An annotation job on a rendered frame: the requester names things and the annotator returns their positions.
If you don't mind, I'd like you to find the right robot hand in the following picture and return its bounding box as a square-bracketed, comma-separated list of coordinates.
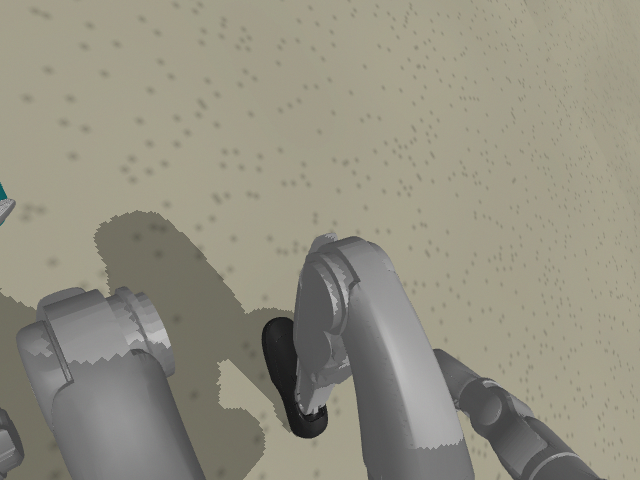
[433, 349, 482, 412]

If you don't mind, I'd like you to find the left robot hand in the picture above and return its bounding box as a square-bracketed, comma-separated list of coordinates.
[0, 199, 16, 224]

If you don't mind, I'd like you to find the right robot foot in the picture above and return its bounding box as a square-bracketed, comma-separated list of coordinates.
[262, 317, 328, 439]

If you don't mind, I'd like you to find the right robot arm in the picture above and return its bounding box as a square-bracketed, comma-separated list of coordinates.
[459, 378, 607, 480]

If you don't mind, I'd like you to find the left robot arm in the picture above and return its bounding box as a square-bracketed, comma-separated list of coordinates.
[0, 408, 24, 480]

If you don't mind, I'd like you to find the can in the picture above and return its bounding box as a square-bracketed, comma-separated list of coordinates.
[0, 183, 8, 226]

